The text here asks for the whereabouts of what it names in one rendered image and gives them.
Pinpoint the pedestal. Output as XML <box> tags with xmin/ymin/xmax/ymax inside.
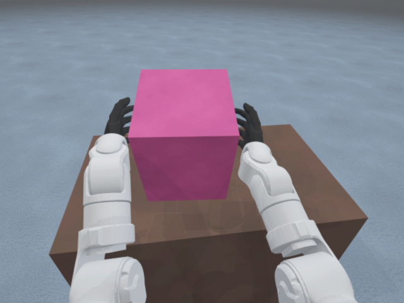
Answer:
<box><xmin>49</xmin><ymin>124</ymin><xmax>368</xmax><ymax>303</ymax></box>

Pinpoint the robot left forearm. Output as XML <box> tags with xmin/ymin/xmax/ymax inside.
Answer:
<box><xmin>69</xmin><ymin>133</ymin><xmax>135</xmax><ymax>303</ymax></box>

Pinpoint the robot left hand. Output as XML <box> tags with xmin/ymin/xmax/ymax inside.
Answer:
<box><xmin>104</xmin><ymin>97</ymin><xmax>134</xmax><ymax>143</ymax></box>

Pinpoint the carton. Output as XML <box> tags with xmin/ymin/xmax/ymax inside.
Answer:
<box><xmin>128</xmin><ymin>69</ymin><xmax>240</xmax><ymax>201</ymax></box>

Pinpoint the robot right hand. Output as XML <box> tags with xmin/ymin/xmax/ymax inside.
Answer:
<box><xmin>234</xmin><ymin>103</ymin><xmax>264</xmax><ymax>150</ymax></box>

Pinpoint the left robot upper arm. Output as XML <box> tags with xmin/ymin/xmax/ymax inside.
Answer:
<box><xmin>70</xmin><ymin>256</ymin><xmax>146</xmax><ymax>303</ymax></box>

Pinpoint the robot right forearm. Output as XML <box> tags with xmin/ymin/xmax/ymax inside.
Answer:
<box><xmin>238</xmin><ymin>141</ymin><xmax>354</xmax><ymax>296</ymax></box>

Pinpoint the right robot upper arm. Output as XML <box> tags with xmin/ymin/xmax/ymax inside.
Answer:
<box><xmin>275</xmin><ymin>251</ymin><xmax>358</xmax><ymax>303</ymax></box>

